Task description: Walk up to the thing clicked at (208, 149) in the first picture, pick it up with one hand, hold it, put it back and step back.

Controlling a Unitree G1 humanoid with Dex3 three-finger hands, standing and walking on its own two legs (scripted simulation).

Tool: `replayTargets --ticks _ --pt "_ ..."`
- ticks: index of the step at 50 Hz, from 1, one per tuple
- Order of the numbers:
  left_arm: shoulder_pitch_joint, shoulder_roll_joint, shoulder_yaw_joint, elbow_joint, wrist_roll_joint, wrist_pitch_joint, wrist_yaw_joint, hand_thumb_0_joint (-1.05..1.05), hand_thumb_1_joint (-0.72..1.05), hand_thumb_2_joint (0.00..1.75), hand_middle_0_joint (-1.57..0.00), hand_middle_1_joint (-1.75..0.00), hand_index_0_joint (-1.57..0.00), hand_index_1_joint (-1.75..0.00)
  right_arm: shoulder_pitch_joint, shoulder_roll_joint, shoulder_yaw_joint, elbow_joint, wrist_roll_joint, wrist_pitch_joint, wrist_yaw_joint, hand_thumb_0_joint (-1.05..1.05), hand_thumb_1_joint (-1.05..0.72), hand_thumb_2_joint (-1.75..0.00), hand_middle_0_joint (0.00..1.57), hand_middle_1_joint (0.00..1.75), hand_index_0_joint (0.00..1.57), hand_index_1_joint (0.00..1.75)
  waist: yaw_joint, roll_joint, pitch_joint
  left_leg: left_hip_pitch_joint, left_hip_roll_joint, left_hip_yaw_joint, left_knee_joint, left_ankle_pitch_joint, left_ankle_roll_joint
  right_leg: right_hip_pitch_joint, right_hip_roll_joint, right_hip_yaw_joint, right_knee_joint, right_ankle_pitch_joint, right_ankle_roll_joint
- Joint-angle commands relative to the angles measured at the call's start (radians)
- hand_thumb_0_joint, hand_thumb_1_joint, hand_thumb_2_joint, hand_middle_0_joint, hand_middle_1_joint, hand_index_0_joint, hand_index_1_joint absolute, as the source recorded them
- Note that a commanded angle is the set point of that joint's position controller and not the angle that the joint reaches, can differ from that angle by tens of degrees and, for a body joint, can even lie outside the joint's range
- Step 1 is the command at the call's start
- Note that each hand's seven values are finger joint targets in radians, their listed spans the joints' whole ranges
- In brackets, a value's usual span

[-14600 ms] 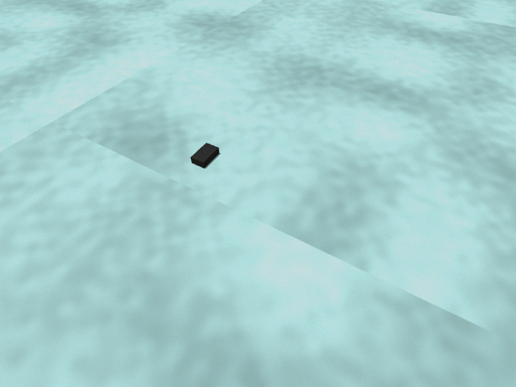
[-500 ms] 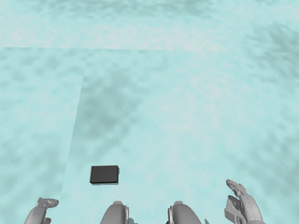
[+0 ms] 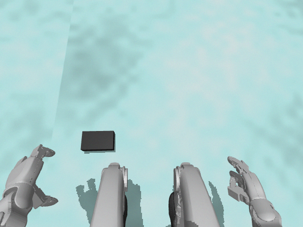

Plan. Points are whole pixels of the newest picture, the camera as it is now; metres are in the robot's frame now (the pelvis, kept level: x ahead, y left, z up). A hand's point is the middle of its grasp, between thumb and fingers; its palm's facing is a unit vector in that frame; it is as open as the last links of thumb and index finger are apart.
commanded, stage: rise first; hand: left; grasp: from above
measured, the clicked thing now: (98, 141) +0.43 +0.25 -0.50
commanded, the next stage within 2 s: approach in 1.64 s
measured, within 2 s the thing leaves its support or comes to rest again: neither
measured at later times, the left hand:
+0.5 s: hand (63, 157) +0.32 +0.32 -0.29, palm faces -0.48 -0.19 -0.86, open 14.1 cm
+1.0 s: hand (72, 148) +0.37 +0.31 -0.35, palm faces -0.45 -0.04 -0.89, open 14.1 cm
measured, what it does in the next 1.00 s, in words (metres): lowers itself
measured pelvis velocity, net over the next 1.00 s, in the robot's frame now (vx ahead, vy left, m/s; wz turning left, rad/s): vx -0.04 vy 0.01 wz -0.08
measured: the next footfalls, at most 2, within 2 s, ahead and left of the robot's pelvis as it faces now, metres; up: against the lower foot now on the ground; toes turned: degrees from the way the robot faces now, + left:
none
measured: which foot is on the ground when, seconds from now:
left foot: down 0.00-1.00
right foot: down 0.00-1.00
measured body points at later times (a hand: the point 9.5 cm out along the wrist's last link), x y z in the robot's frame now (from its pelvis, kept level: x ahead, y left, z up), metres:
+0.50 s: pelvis -0.05 +0.01 -0.14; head +0.16 +0.05 +0.26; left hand +0.34 +0.32 -0.24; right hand +0.04 -0.27 -0.26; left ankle +0.05 +0.13 -0.49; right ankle +0.05 -0.13 -0.49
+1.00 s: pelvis -0.04 +0.01 -0.18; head +0.18 +0.06 +0.20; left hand +0.38 +0.31 -0.30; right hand +0.05 -0.27 -0.30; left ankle +0.05 +0.13 -0.49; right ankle +0.05 -0.13 -0.49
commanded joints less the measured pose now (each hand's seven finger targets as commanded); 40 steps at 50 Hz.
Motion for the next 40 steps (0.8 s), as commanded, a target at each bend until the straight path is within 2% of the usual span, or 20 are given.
replayTargets --ticks 1,3,5,6,8,10,12,13,14,18,19,21,23,24,26,27,28,29,34,40 --pt "-0.137 0.276 0.1 -0.046 0.087 -0.055 0.077 0.0 -0.57 0.99 -0.1 -1.06 -0.1 -1.06 0.1 -0.167 -0.078 -0.047 0.002 -0.018 0.008 0.0 -0.94 -0.91 0.2 0.3 0.2 0.3 0.013 0.104 -0.551 0.325 -0.02 0.028 -0.093 0.4 0.032 0.146 0.026 -0.026 -0.083 0.348 -0.043" --pt "-0.242 0.307 0.101 -0.019 0.116 -0.065 0.09 0.0 -0.57 0.98 -0.12 -1.03 -0.12 -1.03 0.121 -0.166 -0.081 -0.029 -0.003 -0.009 0.012 0.0 -0.94 -0.91 0.2 0.3 0.2 0.3 0.003 0.062 -0.582 0.244 -0.024 0.043 -0.035 0.353 0.043 0.151 0.03 -0.019 -0.075 0.335 -0.037" --pt "-0.298 0.333 0.107 0.025 0.143 -0.078 0.1 0.0 -0.56 0.98 -0.13 -1.01 -0.12 -1.01 0.121 -0.169 -0.084 -0.013 -0.011 -0.004 0.017 0.0 -0.94 -0.91 0.2 0.3 0.2 0.3 0.005 0.037 -0.585 0.166 -0.026 0.047 0.004 0.274 0.046 0.127 0.031 -0.022 -0.052 0.274 -0.035" --pt "-0.34 0.371 0.116 0.024 0.162 -0.088 0.104 0.0 -0.54 0.98 -0.14 -0.99 -0.14 -1.0 0.13 -0.171 -0.088 -0.003 -0.012 0.0 0.016 0.0 -0.94 -0.91 0.2 0.3 0.2 0.3 0.015 0.034 -0.622 0.157 -0.024 0.056 0.03 0.264 0.05 0.144 0.032 -0.017 -0.048 0.271 -0.031" --pt "-0.394 0.403 0.12 0.059 0.193 -0.102 0.107 0.0 -0.53 0.99 -0.13 -0.99 -0.12 -1.0 0.136 -0.175 -0.088 0.01 -0.018 0.008 0.018 0.0 -0.92 -0.91 0.2 0.3 0.2 0.3 0.016 0.051 -0.628 0.125 -0.024 0.053 0.049 0.22 0.049 0.108 0.031 -0.027 -0.014 0.221 -0.034" --pt "-0.476 0.426 0.11 0.079 0.23 -0.119 0.112 0.0 -0.53 0.99 -0.15 -0.97 -0.14 -0.98 0.152 -0.177 -0.085 0.017 -0.021 0.018 0.02 0.0 -0.92 -0.91 0.2 0.3 0.2 0.3 0.004 0.041 -0.646 0.089 -0.025 0.053 0.074 0.181 0.054 0.091 0.035 -0.033 0.0 0.182 -0.034" --pt "-0.507 0.449 0.113 0.139 0.259 -0.135 0.123 0.0 -0.52 0.99 -0.14 -0.97 -0.13 -0.98 0.149 -0.177 -0.081 0.033 -0.025 0.026 0.02 0.0 -0.92 -0.91 0.2 0.3 0.2 0.3 0.003 0.039 -0.588 0.029 -0.026 0.055 0.094 0.115 0.058 0.039 0.04 -0.039 0.012 0.11 -0.034" --pt "-0.544 0.423 0.094 0.148 0.269 -0.144 0.128 0.0 -0.53 1.01 -0.12 -0.97 -0.11 -0.98 0.156 -0.177 -0.078 0.038 -0.029 0.029 0.024 0.0 -0.9 -0.9 0.2 0.3 0.2 0.3 -0.013 0.051 -0.569 0.019 -0.026 0.049 0.096 0.086 0.057 0.001 0.041 -0.049 0.025 0.084 -0.037" --pt "-0.556 0.441 0.098 0.165 0.284 -0.154 0.134 0.0 -0.52 1.02 -0.1 -0.97 -0.09 -0.99 0.153 -0.182 -0.079 0.042 -0.03 0.033 0.025 0.0 -0.88 -0.9 0.2 0.3 0.2 0.3 -0.005 0.062 -0.564 0.009 -0.026 0.043 0.096 0.054 0.057 -0.028 0.043 -0.056 0.04 0.053 -0.039" --pt "-0.599 0.447 0.083 0.225 0.354 -0.182 0.166 0.0 -0.54 1.05 -0.07 -0.98 -0.06 -0.99 0.164 -0.186 -0.07 0.056 -0.038 0.057 0.035 0.0 -0.87 -0.89 0.2 0.3 0.2 0.3 -0.015 0.105 -0.528 -0.005 -0.027 0.021 0.11 0.01 0.054 -0.119 0.047 -0.084 0.097 0.027 -0.045" --pt "-0.622 0.471 0.084 0.238 0.372 -0.188 0.177 0.0 -0.55 1.05 -0.08 -0.97 -0.06 -0.98 0.159 -0.193 -0.064 0.062 -0.039 0.063 0.036 0.0 -0.88 -0.9 0.2 0.3 0.2 0.3 -0.017 0.135 -0.513 -0.001 -0.025 0.007 0.101 -0.007 0.051 -0.153 0.047 -0.093 0.12 0.022 -0.047" --pt "-0.67 0.48 0.082 0.259 0.402 -0.198 0.203 0.0 -0.55 1.05 -0.07 -0.97 -0.05 -0.99 0.163 -0.198 -0.059 0.07 -0.046 0.075 0.043 0.0 -0.88 -0.9 0.2 0.3 0.2 0.3 -0.029 0.149 -0.507 -0.007 -0.025 -0.006 0.115 -0.017 0.05 -0.192 0.046 -0.104 0.152 0.027 -0.049" --pt "-0.68 0.474 0.077 0.308 0.429 -0.203 0.233 0.0 -0.57 1.06 -0.07 -0.96 -0.05 -0.98 0.167 -0.195 -0.052 0.082 -0.053 0.087 0.048 0.0 -0.89 -0.9 0.2 0.3 0.2 0.3 -0.037 0.15 -0.499 -0.011 -0.029 -0.002 0.141 0.019 0.049 -0.214 0.043 -0.108 0.171 0.047 -0.051" --pt "-0.723 0.473 0.068 0.287 0.445 -0.206 0.246 0.0 -0.58 1.07 -0.07 -0.94 -0.05 -0.97 0.177 -0.194 -0.05 0.086 -0.056 0.092 0.051 0.0 -0.89 -0.9 0.2 0.3 0.2 0.3 -0.042 0.174 -0.52 0.008 -0.03 -0.005 0.148 0.05 0.046 -0.229 0.043 -0.11 0.183 0.073 -0.052" --pt "-0.734 0.494 0.072 0.338 0.475 -0.204 0.275 0.0 -0.58 1.07 -0.07 -0.93 -0.05 -0.96 0.178 -0.2 -0.048 0.096 -0.065 0.102 0.054 0.0 -0.89 -0.9 0.2 0.3 0.2 0.3 -0.047 0.188 -0.514 0.0 -0.032 -0.001 0.167 0.061 0.045 -0.252 0.042 -0.112 0.199 0.079 -0.054" --pt "-0.746 0.469 0.047 0.356 0.492 -0.204 0.286 0.0 -0.58 1.06 -0.07 -0.94 -0.04 -0.96 0.183 -0.197 -0.047 0.103 -0.068 0.104 0.055 0.0 -0.89 -0.9 0.2 0.3 0.2 0.3 -0.056 0.182 -0.504 -0.008 -0.033 0.004 0.176 0.063 0.046 -0.258 0.043 -0.113 0.198 0.081 -0.053" --pt "-0.767 0.466 0.043 0.36 0.502 -0.202 0.295 0.0 -0.57 1.06 -0.07 -0.93 -0.05 -0.95 0.182 -0.2 -0.047 0.107 -0.072 0.107 0.058 0.0 -0.89 -0.9 0.2 0.3 0.2 0.3 -0.06 0.187 -0.51 0.0 -0.032 0.001 0.182 0.068 0.045 -0.272 0.041 -0.114 0.206 0.088 -0.051" --pt "-0.788 0.494 0.055 0.372 0.525 -0.199 0.306 0.0 -0.57 1.06 -0.07 -0.93 -0.05 -0.95 0.188 -0.203 -0.047 0.115 -0.075 0.111 0.059 0.0 -0.89 -0.9 0.2 0.3 0.2 0.3 -0.058 0.208 -0.514 0.0 -0.033 0.002 0.189 0.075 0.043 -0.284 0.042 -0.114 0.217 0.092 -0.053" --pt "-0.849 0.473 0.023 0.423 0.565 -0.188 0.342 0.0 -0.56 1.04 -0.07 -0.94 -0.06 -0.96 0.18 -0.212 -0.047 0.127 -0.092 0.114 0.07 0.0 -0.89 -0.9 0.2 0.3 0.2 0.3 -0.076 0.252 -0.503 0.013 -0.028 -0.026 0.188 0.056 0.036 -0.352 0.033 -0.13 0.266 0.09 -0.046" --pt "-0.851 0.47 0.015 0.475 0.603 -0.176 0.371 0.0 -0.52 1.0 -0.09 -0.94 -0.08 -0.95 0.19 -0.21 -0.047 0.143 -0.106 0.119 0.079 0.0 -0.9 -0.9 0.2 0.3 0.2 0.3 -0.092 0.235 -0.532 0.013 -0.031 -0.012 0.248 0.138 0.041 -0.342 0.036 -0.129 0.294 0.149 -0.043"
